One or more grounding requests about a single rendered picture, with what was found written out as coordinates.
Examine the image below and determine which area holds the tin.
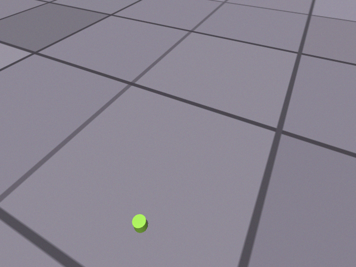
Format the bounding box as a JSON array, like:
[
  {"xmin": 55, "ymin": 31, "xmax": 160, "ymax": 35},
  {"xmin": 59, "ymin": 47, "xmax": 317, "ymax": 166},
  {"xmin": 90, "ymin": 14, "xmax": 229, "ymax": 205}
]
[{"xmin": 132, "ymin": 214, "xmax": 147, "ymax": 233}]

